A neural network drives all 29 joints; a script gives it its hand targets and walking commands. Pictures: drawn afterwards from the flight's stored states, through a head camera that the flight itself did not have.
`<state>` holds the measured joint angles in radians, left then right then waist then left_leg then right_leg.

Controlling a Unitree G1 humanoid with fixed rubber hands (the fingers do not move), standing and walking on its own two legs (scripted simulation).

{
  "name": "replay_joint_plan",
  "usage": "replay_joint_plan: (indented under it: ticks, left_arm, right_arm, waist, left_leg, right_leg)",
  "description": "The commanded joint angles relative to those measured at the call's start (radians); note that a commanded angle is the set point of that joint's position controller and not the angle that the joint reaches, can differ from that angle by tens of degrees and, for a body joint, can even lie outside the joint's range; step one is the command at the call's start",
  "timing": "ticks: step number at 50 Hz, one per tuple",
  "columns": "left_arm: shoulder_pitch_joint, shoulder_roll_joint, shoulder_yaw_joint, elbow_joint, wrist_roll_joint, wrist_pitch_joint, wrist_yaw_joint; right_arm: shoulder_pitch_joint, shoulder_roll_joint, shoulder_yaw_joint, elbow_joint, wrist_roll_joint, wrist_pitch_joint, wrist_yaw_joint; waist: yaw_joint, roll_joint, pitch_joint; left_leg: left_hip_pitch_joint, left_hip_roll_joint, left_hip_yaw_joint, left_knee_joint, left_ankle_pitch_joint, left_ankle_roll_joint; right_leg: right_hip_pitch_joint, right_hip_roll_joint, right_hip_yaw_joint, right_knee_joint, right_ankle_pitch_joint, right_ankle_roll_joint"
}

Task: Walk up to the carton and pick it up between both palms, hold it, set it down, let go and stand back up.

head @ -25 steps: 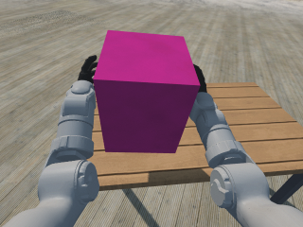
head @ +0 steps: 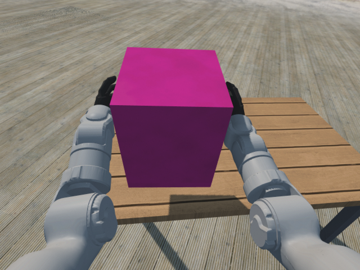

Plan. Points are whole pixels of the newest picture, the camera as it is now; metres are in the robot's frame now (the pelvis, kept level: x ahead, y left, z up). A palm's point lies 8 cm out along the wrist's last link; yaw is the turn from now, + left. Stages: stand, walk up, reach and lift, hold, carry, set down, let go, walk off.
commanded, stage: set down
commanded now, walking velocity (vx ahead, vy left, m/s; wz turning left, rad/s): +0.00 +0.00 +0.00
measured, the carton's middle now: (170, 120) +0.41 +0.03 +0.17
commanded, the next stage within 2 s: none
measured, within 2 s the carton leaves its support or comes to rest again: neither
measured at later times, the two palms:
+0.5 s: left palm (111, 112) +0.43 +0.17 +0.17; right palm (231, 118) +0.42 -0.12 +0.17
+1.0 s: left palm (111, 122) +0.44 +0.17 +0.14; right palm (228, 125) +0.42 -0.12 +0.15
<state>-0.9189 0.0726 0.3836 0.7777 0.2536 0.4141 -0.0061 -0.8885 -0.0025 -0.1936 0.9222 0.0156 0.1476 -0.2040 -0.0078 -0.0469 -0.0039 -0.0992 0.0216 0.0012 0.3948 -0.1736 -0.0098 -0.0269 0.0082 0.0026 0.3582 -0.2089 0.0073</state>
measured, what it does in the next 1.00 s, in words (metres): stands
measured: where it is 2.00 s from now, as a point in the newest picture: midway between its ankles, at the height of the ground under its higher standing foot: outside the picture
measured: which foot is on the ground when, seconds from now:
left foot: down 0.00-1.00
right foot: down 0.00-1.00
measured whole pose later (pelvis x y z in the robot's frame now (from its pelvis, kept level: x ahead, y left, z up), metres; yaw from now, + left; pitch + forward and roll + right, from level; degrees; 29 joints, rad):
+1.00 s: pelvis +0.03 +0.00 +0.00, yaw +0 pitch -4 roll -1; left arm -0.90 0.07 0.44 0.97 0.25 0.21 -0.03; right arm -0.82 0.05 -0.28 0.94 -0.12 0.05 -0.21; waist -0.01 -0.05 0.01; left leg -0.11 0.02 0.00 0.39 -0.21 -0.01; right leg -0.03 0.00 0.00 0.34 -0.23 0.01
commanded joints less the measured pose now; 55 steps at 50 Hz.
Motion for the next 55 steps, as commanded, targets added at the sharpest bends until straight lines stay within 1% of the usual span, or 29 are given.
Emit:
replay_joint_plan:
  ticks: [1, 4, 5, 6, 7, 8, 9, 10, 11, 12, 13, 17, 18, 20, 21, 24, 26, 27, 28, 32, 34, 39, 40, 42, 45, 46, 48, 51, 55]
  left_arm:
    - [-0.743, -0.593, -0.295, -0.038, -0.077, -0.114, -0.177]
    - [-0.753, -0.589, -0.278, -0.027, -0.071, -0.134, -0.179]
    - [-0.776, -0.600, -0.301, -0.045, -0.080, -0.151, -0.177]
    - [-0.784, -0.617, -0.310, -0.046, -0.085, -0.154, -0.174]
    - [-0.785, -0.619, -0.309, -0.040, -0.089, -0.164, -0.171]
    - [-0.742, -0.598, -0.279, 0.010, -0.076, -0.162, -0.176]
    - [-0.741, -0.594, -0.279, 0.015, -0.077, -0.161, -0.182]
    - [-0.752, -0.609, -0.295, -0.003, -0.083, -0.167, -0.184]
    - [-0.724, -0.589, -0.268, 0.009, -0.075, -0.166, -0.183]
    - [-0.699, -0.593, -0.279, -0.006, -0.079, -0.170, -0.189]
    - [-0.695, -0.576, -0.254, 0.003, -0.069, -0.169, -0.191]
    - [-0.720, -0.588, -0.279, -0.018, -0.085, -0.195, -0.192]
    - [-0.712, -0.601, -0.297, -0.025, -0.090, -0.199, -0.188]
    - [-0.664, -0.589, -0.266, -0.009, -0.075, -0.203, -0.188]
    - [-0.662, -0.594, -0.274, -0.016, -0.079, -0.199, -0.192]
    - [-0.643, -0.585, -0.268, -0.014, -0.069, -0.196, -0.196]
    - [-0.630, -0.569, -0.242, 0.009, -0.060, -0.199, -0.203]
    - [-0.612, -0.567, -0.238, 0.040, -0.051, -0.198, -0.207]
    - [-0.654, -0.587, -0.269, -0.007, -0.066, -0.211, -0.205]
    - [-0.635, -0.590, -0.266, 0.012, -0.062, -0.221, -0.210]
    - [-0.658, -0.594, -0.260, 0.024, -0.055, -0.230, -0.210]
    - [-0.698, -0.601, -0.268, 0.058, -0.070, -0.261, -0.207]
    - [-0.711, -0.610, -0.268, 0.049, -0.067, -0.271, -0.208]
    - [-0.686, -0.582, -0.238, 0.110, -0.059, -0.264, -0.210]
    - [-0.694, -0.567, -0.200, 0.114, -0.033, -0.277, -0.219]
    - [-0.695, -0.552, -0.186, 0.120, -0.033, -0.281, -0.221]
    - [-0.741, -0.558, -0.214, 0.134, -0.044, -0.300, -0.219]
    - [-0.770, -0.548, -0.210, 0.134, -0.036, -0.315, -0.219]
    - [-0.737, -0.524, -0.177, 0.195, -0.033, -0.327, -0.221]
  right_arm:
    - [-0.888, 0.595, 0.141, -0.269, -0.059, -0.107, 0.136]
    - [-0.864, 0.609, 0.111, -0.238, -0.067, -0.112, 0.138]
    - [-0.841, 0.615, 0.122, -0.222, -0.070, -0.120, 0.138]
    - [-0.889, 0.620, 0.121, -0.258, -0.058, -0.131, 0.141]
    - [-0.862, 0.617, 0.121, -0.248, -0.058, -0.132, 0.139]
    - [-0.853, 0.621, 0.116, -0.214, -0.065, -0.122, 0.137]
    - [-0.854, 0.610, 0.117, -0.220, -0.073, -0.121, 0.133]
    - [-0.833, 0.617, 0.115, -0.219, -0.065, -0.124, 0.135]
    - [-0.834, 0.616, 0.118, -0.220, -0.062, -0.123, 0.132]
    - [-0.836, 0.625, 0.152, -0.268, -0.062, -0.129, 0.128]
    - [-0.812, 0.630, 0.141, -0.238, -0.058, -0.119, 0.125]
    - [-0.803, 0.641, 0.147, -0.249, -0.065, -0.128, 0.118]
    - [-0.792, 0.638, 0.153, -0.263, -0.059, -0.134, 0.118]
    - [-0.779, 0.657, 0.172, -0.271, -0.056, -0.134, 0.119]
    - [-0.767, 0.640, 0.170, -0.262, -0.049, -0.130, 0.117]
    - [-0.767, 0.643, 0.181, -0.288, -0.046, -0.140, 0.112]
    - [-0.764, 0.656, 0.179, -0.285, -0.057, -0.135, 0.111]
    - [-0.749, 0.639, 0.154, -0.271, -0.075, -0.135, 0.108]
    - [-0.755, 0.651, 0.160, -0.282, -0.069, -0.146, 0.110]
    - [-0.741, 0.658, 0.165, -0.294, -0.089, -0.159, 0.109]
    - [-0.760, 0.663, 0.150, -0.266, -0.100, -0.161, 0.116]
    - [-0.743, 0.670, 0.091, -0.241, -0.145, -0.178, 0.119]
    - [-0.766, 0.686, 0.099, -0.250, -0.142, -0.187, 0.124]
    - [-0.748, 0.656, 0.059, -0.220, -0.144, -0.180, 0.129]
    - [-0.709, 0.669, 0.050, -0.190, -0.169, -0.174, 0.133]
    - [-0.699, 0.671, 0.035, -0.170, -0.178, -0.169, 0.134]
    - [-0.744, 0.687, 0.020, -0.207, -0.193, -0.187, 0.137]
    - [-0.712, 0.688, -0.016, -0.165, -0.227, -0.189, 0.138]
    - [-0.709, 0.690, -0.018, -0.188, -0.256, -0.191, 0.147]
  waist:
    - [-0.067, 0.031, -0.452]
    - [-0.077, 0.025, -0.447]
    - [-0.081, 0.055, -0.461]
    - [-0.074, 0.061, -0.491]
    - [-0.080, 0.052, -0.500]
    - [-0.065, 0.049, -0.452]
    - [-0.076, 0.025, -0.440]
    - [-0.089, 0.050, -0.455]
    - [-0.066, 0.039, -0.452]
    - [-0.067, 0.014, -0.473]
    - [-0.062, 0.017, -0.461]
    - [-0.084, 0.020, -0.517]
    - [-0.086, 0.045, -0.542]
    - [-0.063, 0.022, -0.544]
    - [-0.078, 0.031, -0.516]
    - [-0.065, 0.031, -0.535]
    - [-0.059, 0.000, -0.514]
    - [-0.083, 0.012, -0.487]
    - [-0.088, 0.030, -0.539]
    - [-0.082, 0.026, -0.548]
    - [-0.069, 0.036, -0.541]
    - [-0.104, 0.037, -0.549]
    - [-0.086, 0.035, -0.577]
    - [-0.095, 0.050, -0.517]
    - [-0.077, 0.027, -0.484]
    - [-0.082, 0.010, -0.448]
    - [-0.089, 0.029, -0.511]
    - [-0.096, 0.058, -0.506]
    - [-0.075, 0.015, -0.505]
  left_leg:
    - [0.169, -0.064, 0.078, -0.108, 0.105, -0.003]
    - [0.167, -0.066, 0.082, -0.109, 0.100, -0.005]
    - [0.171, -0.066, 0.085, -0.103, 0.123, -0.015]
    - [0.184, -0.062, 0.081, -0.091, 0.157, -0.023]
    - [0.187, -0.065, 0.079, -0.086, 0.162, -0.024]
    - [0.165, -0.065, 0.082, -0.092, 0.143, -0.016]
    - [0.160, -0.064, 0.081, -0.099, 0.138, -0.013]
    - [0.162, -0.067, 0.080, -0.095, 0.157, -0.018]
    - [0.167, -0.068, 0.083, -0.089, 0.172, -0.014]
    - [0.145, -0.068, 0.081, -0.083, 0.204, -0.011]
    - [0.150, -0.071, 0.086, -0.077, 0.217, -0.012]
    - [0.137, -0.076, 0.082, -0.064, 0.257, -0.022]
    - [0.150, -0.073, 0.077, -0.055, 0.287, -0.030]
    - [0.144, -0.076, 0.085, -0.042, 0.324, -0.027]
    - [0.142, -0.074, 0.080, -0.044, 0.333, -0.029]
    - [0.120, -0.077, 0.079, -0.040, 0.342, -0.027]
    - [0.085, -0.081, 0.088, -0.051, 0.303, -0.015]
    - [0.086, -0.081, 0.082, -0.053, 0.289, -0.017]
    - [0.106, -0.077, 0.086, -0.047, 0.318, -0.027]
    - [0.103, -0.073, 0.083, -0.040, 0.333, -0.025]
    - [0.099, -0.070, 0.088, -0.049, 0.311, -0.028]
    - [0.091, -0.067, 0.087, -0.049, 0.295, -0.035]
    - [0.102, -0.062, 0.092, -0.047, 0.305, -0.035]
    - [0.095, -0.062, 0.094, -0.054, 0.270, -0.034]
    - [0.068, -0.064, 0.097, -0.071, 0.228, -0.022]
    - [0.069, -0.062, 0.100, -0.079, 0.206, -0.013]
    - [0.060, -0.063, 0.102, -0.074, 0.204, -0.023]
    - [0.058, -0.061, 0.106, -0.077, 0.200, -0.026]
    - [0.002, -0.064, 0.113, -0.085, 0.184, -0.012]
  right_leg:
    - [0.071, 0.026, -0.076, -0.119, 0.170, 0.051]
    - [0.068, 0.028, -0.070, -0.124, 0.169, 0.053]
    - [0.071, 0.024, -0.068, -0.118, 0.198, 0.053]
    - [0.068, 0.030, -0.074, -0.110, 0.215, 0.050]
    - [0.064, 0.030, -0.071, -0.117, 0.219, 0.047]
    - [0.061, 0.021, -0.064, -0.119, 0.216, 0.054]
    - [0.075, 0.026, -0.069, -0.122, 0.223, 0.052]
    - [0.077, 0.024, -0.068, -0.116, 0.246, 0.053]
    - [0.087, 0.022, -0.062, -0.111, 0.268, 0.057]
    - [0.127, 0.021, -0.061, -0.096, 0.338, 0.057]
    - [0.130, 0.019, -0.054, -0.094, 0.374, 0.063]
    - [0.172, 0.017, -0.053, -0.078, 0.470, 0.065]
    - [0.168, 0.018, -0.054, -0.068, 0.497, 0.062]
    - [0.179, 0.017, -0.048, -0.063, 0.555, 0.071]
    - [0.178, 0.017, -0.047, -0.058, 0.565, 0.069]
    - [0.207, 0.013, -0.044, -0.047, 0.610, 0.067]
    - [0.239, 0.006, -0.035, -0.040, 0.630, 0.077]
    - [0.226, 0.004, -0.039, -0.045, 0.614, 0.076]
    - [0.211, 0.010, -0.046, -0.044, 0.613, 0.073]
    - [0.218, 0.008, -0.043, -0.033, 0.658, 0.073]
    - [0.194, 0.011, -0.049, -0.045, 0.582, 0.069]
    - [0.169, 0.011, -0.058, -0.051, 0.556, 0.063]
    - [0.160, 0.017, -0.059, -0.052, 0.537, 0.063]
    - [0.131, 0.013, -0.056, -0.065, 0.489, 0.057]
    - [0.150, 0.008, -0.051, -0.070, 0.460, 0.061]
    - [0.148, 0.003, -0.046, -0.065, 0.457, 0.069]
    - [0.137, 0.008, -0.054, -0.062, 0.450, 0.065]
    - [0.128, 0.002, -0.059, -0.056, 0.446, 0.064]
    - [0.150, 0.000, -0.048, -0.050, 0.470, 0.070]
